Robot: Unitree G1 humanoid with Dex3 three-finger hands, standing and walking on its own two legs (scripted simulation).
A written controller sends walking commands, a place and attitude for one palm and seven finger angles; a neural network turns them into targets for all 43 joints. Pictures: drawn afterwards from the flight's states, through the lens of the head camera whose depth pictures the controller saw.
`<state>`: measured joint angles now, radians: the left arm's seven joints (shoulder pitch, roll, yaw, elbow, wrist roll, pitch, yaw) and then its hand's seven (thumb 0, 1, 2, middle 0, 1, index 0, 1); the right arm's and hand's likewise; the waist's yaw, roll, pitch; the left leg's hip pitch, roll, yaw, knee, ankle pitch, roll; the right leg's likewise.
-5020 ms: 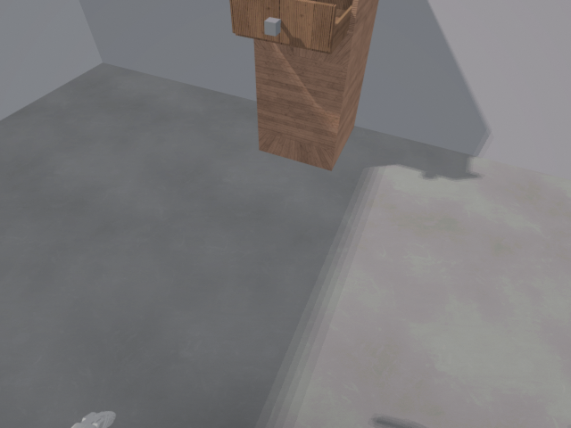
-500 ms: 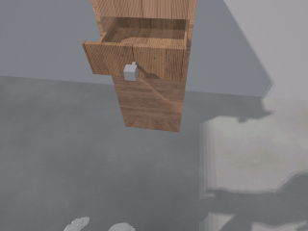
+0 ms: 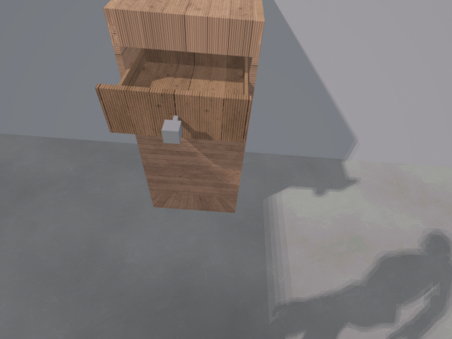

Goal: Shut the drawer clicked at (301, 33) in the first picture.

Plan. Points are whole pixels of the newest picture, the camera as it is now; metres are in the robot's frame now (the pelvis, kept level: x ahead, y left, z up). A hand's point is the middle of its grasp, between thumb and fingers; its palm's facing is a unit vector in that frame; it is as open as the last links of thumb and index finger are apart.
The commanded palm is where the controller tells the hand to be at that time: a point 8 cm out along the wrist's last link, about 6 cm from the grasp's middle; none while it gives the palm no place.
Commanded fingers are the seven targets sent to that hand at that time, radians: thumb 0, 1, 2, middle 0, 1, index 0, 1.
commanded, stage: take the last steps up to it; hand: left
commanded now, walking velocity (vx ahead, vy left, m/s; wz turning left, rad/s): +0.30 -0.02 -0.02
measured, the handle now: (173, 126) +0.60 +0.15 +0.01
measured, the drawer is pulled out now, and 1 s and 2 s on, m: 0.22 0.22 0.22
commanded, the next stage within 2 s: come to a stop and stand still in 0.48 s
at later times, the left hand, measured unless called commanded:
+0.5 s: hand out of the picture +0.08 +0.10 -0.18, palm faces +0.11 -0.98 -0.14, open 7.3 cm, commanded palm none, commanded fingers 0.00 0.90 0.90 -0.20 -0.30 -0.20 -0.30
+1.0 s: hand (162, 288) +0.26 +0.15 -0.18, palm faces +0.03 -0.96 -0.27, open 7.3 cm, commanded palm none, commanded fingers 0.00 0.90 0.90 -0.20 -0.30 -0.20 -0.30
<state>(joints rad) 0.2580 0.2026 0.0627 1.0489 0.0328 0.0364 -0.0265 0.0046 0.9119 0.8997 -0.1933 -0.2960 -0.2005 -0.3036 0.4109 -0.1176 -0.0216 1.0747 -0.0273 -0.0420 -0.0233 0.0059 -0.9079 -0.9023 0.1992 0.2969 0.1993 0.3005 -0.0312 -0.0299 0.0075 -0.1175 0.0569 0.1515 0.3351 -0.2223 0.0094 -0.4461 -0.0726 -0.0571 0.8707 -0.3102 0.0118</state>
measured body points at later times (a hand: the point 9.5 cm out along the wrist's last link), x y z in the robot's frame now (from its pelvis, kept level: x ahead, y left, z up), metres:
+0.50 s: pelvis +0.14 -0.05 -0.01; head +0.15 -0.05 +0.44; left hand +0.08 +0.15 -0.16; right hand +0.24 -0.28 -0.16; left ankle +0.23 +0.08 -0.71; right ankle +0.07 -0.14 -0.75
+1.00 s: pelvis +0.20 -0.06 -0.01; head +0.23 -0.06 +0.43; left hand +0.26 +0.20 -0.16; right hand +0.27 -0.30 -0.17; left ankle +0.26 +0.07 -0.75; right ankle +0.19 -0.19 -0.72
